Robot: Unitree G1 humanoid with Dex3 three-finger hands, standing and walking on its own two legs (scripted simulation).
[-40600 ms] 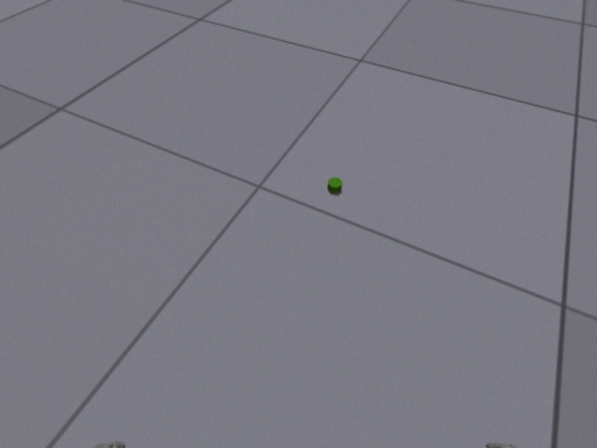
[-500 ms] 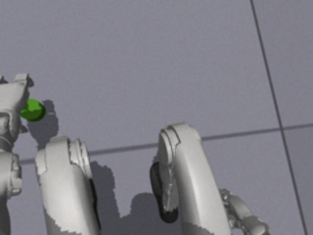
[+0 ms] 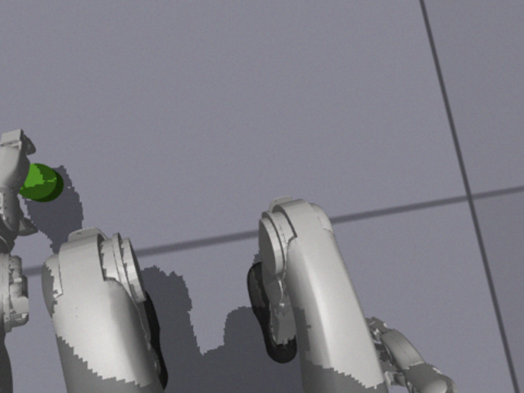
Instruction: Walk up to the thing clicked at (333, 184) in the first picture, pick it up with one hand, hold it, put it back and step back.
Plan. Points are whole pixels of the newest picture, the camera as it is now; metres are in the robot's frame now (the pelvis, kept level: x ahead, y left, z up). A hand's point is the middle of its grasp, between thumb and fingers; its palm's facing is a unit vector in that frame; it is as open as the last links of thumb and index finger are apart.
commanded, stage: rest palm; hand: left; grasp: from above
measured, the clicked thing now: (40, 183) +0.43 +0.31 -0.29
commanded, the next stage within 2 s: close in 1.74 s
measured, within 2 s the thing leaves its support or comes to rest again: neither
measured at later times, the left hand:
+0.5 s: hand (24, 182) +0.42 +0.31 -0.24, palm faces -0.44 -0.13 -0.89, open 14.1 cm
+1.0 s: hand (27, 188) +0.41 +0.31 -0.25, palm faces -0.41 -0.09 -0.91, open 14.0 cm
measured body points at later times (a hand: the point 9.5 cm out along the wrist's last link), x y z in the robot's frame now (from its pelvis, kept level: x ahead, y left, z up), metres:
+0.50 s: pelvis +0.01 +0.01 -0.01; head +0.27 +0.10 +0.34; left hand +0.44 +0.32 -0.19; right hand +0.09 -0.25 -0.11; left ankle +0.09 +0.14 -0.27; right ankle +0.10 -0.11 -0.27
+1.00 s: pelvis +0.01 +0.01 -0.01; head +0.26 +0.13 +0.34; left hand +0.43 +0.32 -0.20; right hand +0.08 -0.25 -0.08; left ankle +0.09 +0.14 -0.27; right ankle +0.10 -0.11 -0.27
